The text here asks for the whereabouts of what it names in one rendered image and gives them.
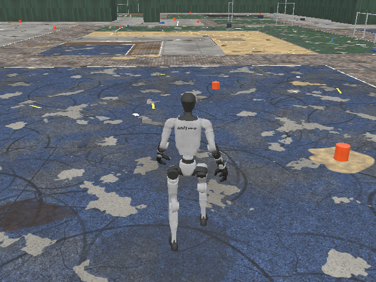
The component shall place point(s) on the right robot hand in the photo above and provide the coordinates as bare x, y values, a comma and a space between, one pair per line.
224, 173

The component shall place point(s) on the robot left forearm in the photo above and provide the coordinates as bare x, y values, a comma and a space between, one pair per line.
160, 151

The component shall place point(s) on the left robot upper arm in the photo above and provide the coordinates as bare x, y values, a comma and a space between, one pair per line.
166, 132

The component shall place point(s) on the robot right forearm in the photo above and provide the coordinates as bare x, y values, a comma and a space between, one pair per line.
218, 158

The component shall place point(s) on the left robot hand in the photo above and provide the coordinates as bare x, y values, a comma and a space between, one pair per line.
160, 161

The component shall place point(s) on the humanoid robot torso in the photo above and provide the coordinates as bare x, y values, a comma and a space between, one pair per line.
187, 138

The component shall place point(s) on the right robot shin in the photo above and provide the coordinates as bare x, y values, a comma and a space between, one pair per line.
203, 201

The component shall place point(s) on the right robot upper arm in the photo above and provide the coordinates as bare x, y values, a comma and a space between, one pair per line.
207, 125

